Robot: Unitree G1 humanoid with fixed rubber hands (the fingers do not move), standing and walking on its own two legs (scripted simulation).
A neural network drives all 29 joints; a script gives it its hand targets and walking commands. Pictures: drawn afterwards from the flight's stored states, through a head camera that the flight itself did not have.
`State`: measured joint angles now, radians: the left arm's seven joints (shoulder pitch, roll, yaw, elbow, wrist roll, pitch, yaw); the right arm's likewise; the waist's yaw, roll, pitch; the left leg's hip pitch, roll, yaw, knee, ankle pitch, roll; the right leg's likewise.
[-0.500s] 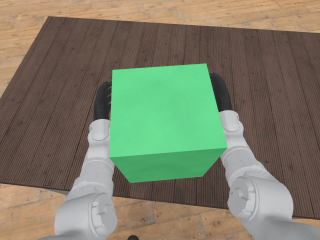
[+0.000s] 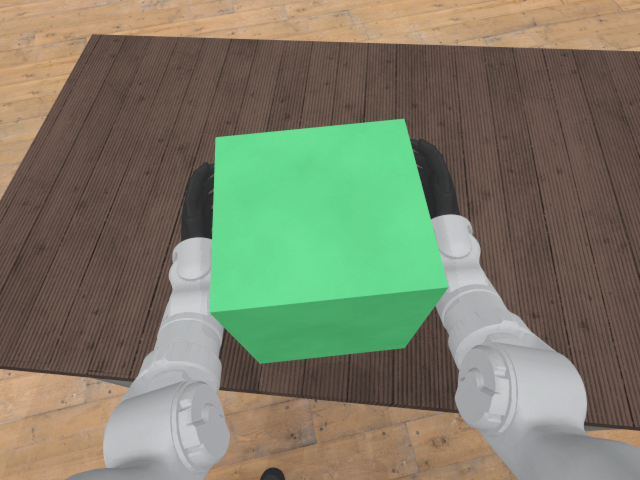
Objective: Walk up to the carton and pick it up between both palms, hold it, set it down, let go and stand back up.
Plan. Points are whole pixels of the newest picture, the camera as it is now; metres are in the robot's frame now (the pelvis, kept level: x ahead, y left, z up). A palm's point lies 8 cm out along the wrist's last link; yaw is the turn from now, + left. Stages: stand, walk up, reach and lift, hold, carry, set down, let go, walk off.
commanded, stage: set down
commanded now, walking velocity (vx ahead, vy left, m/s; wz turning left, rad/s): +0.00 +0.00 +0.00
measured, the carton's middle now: (322, 257) +0.38 +0.04 -0.01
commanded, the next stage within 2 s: none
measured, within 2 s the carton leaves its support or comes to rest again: neither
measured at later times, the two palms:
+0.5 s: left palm (203, 238) +0.39 +0.19 +0.01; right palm (437, 203) +0.45 -0.10 +0.03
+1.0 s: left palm (207, 249) +0.39 +0.19 -0.01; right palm (457, 219) +0.44 -0.13 +0.01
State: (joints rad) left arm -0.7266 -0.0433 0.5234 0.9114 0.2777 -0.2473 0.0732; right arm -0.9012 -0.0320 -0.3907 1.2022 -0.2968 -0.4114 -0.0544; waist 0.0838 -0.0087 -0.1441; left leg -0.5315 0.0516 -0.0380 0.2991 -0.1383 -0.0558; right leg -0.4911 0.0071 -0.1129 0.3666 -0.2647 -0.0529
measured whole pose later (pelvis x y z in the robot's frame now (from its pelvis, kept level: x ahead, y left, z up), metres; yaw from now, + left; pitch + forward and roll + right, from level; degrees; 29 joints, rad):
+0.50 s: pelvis +0.00 +0.00 +0.00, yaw -2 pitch +24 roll +2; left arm -0.73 -0.03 0.53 0.98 0.25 -0.23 0.12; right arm -0.94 -0.06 -0.18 1.26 -0.19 -0.36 -0.12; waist 0.11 -0.01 -0.17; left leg -0.56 0.07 0.00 0.28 -0.10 -0.04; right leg -0.55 0.01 -0.08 0.37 -0.22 -0.02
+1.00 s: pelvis -0.01 +0.00 +0.00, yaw -3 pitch +27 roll +0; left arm -0.68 0.01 0.40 0.98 0.10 -0.23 0.14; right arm -0.91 -0.14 -0.01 1.29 -0.03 -0.40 -0.12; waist 0.11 0.00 -0.22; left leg -0.67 0.09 0.00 0.27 -0.06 -0.03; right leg -0.62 0.04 -0.08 0.38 -0.21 0.00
